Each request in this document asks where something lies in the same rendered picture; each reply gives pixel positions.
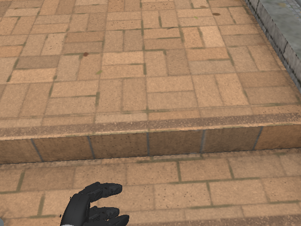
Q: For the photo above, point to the left robot hand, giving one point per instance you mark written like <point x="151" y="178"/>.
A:
<point x="79" y="213"/>

